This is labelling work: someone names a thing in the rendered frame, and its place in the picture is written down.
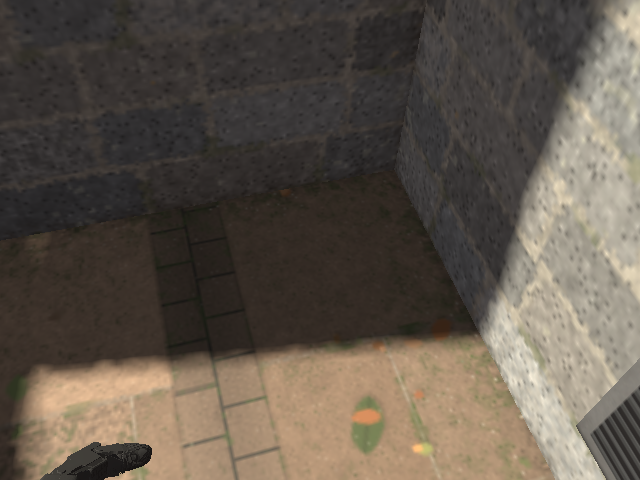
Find robot left hand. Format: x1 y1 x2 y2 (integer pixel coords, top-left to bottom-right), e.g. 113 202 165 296
40 442 152 480

